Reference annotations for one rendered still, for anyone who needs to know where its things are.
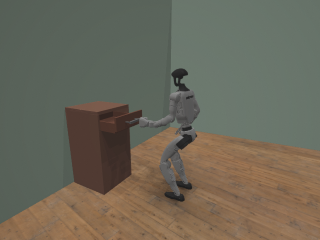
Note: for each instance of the cabinet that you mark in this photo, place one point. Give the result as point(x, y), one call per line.
point(100, 160)

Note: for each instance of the robot right upper arm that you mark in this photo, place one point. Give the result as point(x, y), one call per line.
point(195, 104)

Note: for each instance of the left robot thigh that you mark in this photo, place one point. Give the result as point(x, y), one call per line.
point(179, 142)

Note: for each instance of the robot left foot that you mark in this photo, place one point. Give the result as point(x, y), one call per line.
point(171, 195)

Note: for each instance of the robot left upper arm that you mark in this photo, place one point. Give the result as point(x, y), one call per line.
point(174, 98)

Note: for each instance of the drawer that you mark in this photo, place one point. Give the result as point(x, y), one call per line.
point(115, 121)

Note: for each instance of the handle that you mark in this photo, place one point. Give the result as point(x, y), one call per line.
point(133, 121)

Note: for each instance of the right robot hand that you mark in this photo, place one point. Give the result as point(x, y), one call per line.
point(179, 130)

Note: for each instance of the left robot hand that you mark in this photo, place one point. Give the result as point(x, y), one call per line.
point(143, 122)

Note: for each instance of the robot right forearm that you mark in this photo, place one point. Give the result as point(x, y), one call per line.
point(195, 116)

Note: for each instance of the robot left forearm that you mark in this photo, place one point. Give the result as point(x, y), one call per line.
point(159, 123)

